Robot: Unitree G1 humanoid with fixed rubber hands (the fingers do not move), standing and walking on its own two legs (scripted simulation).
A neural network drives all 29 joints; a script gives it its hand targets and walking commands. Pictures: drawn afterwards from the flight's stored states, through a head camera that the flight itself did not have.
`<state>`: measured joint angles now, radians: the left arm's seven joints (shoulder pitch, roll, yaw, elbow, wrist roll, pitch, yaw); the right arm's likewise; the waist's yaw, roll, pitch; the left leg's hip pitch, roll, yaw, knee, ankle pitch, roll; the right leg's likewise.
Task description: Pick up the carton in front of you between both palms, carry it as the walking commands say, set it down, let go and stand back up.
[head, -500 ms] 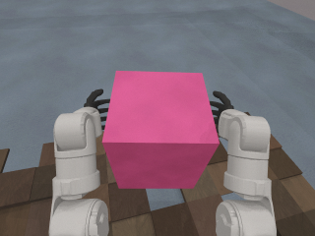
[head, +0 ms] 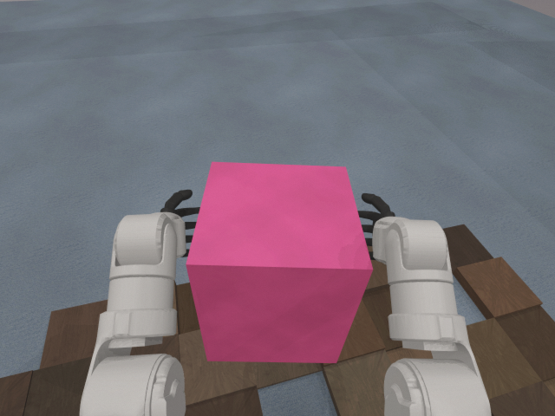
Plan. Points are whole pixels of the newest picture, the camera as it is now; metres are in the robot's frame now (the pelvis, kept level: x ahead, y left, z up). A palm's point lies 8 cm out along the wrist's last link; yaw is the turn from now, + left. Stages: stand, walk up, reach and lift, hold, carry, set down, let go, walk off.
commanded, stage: carry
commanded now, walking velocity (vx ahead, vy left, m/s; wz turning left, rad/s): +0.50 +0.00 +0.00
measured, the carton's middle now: (275, 265) +0.36 -0.01 +0.03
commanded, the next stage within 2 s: none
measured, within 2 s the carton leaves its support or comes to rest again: neither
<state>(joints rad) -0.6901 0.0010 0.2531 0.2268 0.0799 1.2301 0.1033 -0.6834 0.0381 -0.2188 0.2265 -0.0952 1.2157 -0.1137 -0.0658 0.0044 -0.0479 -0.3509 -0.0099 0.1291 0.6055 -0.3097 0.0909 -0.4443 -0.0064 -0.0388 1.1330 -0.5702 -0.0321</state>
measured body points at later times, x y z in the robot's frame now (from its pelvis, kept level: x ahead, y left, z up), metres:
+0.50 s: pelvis +0.32 -0.06 -0.01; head +0.37 -0.06 +0.44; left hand +0.69 +0.13 +0.12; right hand +0.72 -0.17 +0.12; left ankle +0.30 +0.07 -0.63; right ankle +0.32 -0.09 -0.75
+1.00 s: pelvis +0.63 -0.05 +0.02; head +0.67 -0.06 +0.47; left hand +1.03 +0.05 +0.14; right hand +0.99 -0.25 +0.14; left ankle +0.63 +0.05 -0.70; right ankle +0.71 -0.17 -0.68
